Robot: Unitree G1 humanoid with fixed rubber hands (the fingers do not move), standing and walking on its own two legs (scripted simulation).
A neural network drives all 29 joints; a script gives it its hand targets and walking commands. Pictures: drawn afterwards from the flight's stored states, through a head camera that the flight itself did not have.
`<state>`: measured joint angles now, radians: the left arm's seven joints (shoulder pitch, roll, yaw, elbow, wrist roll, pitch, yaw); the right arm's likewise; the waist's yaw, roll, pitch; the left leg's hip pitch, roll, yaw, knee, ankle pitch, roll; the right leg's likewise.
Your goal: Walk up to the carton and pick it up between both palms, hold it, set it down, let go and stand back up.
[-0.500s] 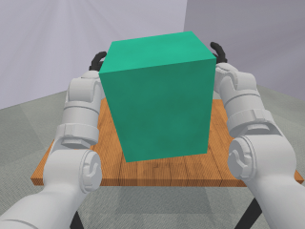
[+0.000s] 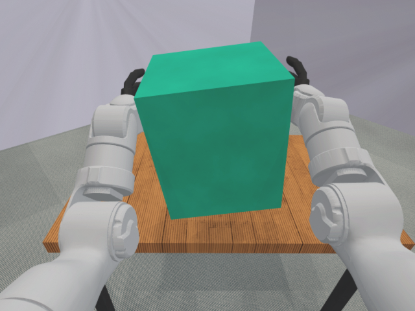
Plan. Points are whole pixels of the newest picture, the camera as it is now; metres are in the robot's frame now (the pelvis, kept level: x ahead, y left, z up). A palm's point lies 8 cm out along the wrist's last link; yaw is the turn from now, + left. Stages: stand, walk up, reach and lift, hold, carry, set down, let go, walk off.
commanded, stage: hold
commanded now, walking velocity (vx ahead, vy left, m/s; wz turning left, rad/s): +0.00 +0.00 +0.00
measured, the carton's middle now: (216, 130) +0.37 +0.01 +0.24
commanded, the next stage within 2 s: none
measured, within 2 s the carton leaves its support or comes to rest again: neither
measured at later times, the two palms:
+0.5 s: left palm (130, 105) +0.37 +0.17 +0.29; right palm (296, 95) +0.38 -0.13 +0.31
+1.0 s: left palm (131, 106) +0.37 +0.17 +0.28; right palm (296, 96) +0.38 -0.13 +0.31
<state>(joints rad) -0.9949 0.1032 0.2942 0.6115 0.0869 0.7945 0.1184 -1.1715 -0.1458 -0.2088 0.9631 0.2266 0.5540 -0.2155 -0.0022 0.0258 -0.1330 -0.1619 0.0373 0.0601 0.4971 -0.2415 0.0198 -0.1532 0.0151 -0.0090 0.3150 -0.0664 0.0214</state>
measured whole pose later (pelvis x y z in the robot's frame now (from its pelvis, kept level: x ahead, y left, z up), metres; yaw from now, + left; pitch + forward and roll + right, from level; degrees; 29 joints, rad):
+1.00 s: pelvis +0.00 +0.00 +0.00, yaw +0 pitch -6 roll -2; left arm -1.00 0.10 0.30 0.64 0.09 0.79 0.11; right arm -1.17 -0.15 -0.21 0.96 0.23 0.57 -0.23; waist 0.00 0.03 -0.14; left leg -0.16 0.04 0.06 0.50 -0.24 0.02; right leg -0.15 0.02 -0.01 0.32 -0.07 0.02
